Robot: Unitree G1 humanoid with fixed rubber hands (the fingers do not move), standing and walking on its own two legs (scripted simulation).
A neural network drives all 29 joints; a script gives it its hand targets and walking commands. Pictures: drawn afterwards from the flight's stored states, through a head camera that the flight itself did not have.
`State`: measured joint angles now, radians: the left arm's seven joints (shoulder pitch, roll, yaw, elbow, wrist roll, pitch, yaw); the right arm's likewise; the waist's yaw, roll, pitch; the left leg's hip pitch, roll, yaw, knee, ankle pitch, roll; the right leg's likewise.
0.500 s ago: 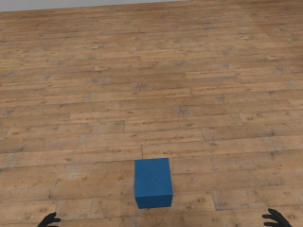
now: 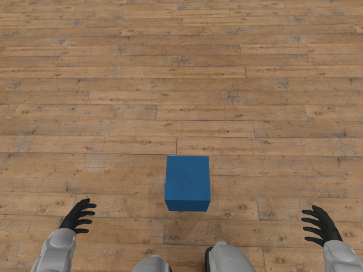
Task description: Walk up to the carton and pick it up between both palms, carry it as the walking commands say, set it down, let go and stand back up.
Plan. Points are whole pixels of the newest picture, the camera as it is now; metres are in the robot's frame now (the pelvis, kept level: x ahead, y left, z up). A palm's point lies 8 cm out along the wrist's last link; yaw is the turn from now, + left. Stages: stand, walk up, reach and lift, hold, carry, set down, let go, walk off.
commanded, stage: reach and lift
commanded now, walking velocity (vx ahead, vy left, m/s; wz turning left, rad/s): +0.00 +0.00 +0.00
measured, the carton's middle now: (187, 185) +0.47 -0.02 -0.63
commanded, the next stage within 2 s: none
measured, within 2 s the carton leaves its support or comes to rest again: neither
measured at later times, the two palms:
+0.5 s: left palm (98, 188) +0.33 +0.23 -0.13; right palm (289, 196) +0.27 -0.27 -0.13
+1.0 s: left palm (123, 155) +0.45 +0.19 -0.18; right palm (254, 157) +0.41 -0.23 -0.18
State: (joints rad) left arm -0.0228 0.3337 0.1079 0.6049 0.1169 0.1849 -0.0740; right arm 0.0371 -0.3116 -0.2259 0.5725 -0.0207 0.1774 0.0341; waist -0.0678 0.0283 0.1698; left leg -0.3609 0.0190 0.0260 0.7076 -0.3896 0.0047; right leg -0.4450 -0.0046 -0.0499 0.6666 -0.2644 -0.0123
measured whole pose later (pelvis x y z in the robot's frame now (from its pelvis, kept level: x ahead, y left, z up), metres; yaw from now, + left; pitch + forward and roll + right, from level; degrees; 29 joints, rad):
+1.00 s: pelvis -0.05 -0.01 -0.08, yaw +2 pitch +40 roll +1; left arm -1.05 0.30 0.22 0.92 0.00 0.16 -0.01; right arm -0.95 -0.22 -0.33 0.81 0.02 0.15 -0.05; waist -0.07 0.01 -0.01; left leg -1.38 -0.03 -0.01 1.05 -0.37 -0.01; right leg -1.44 -0.02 -0.02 0.99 -0.24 -0.02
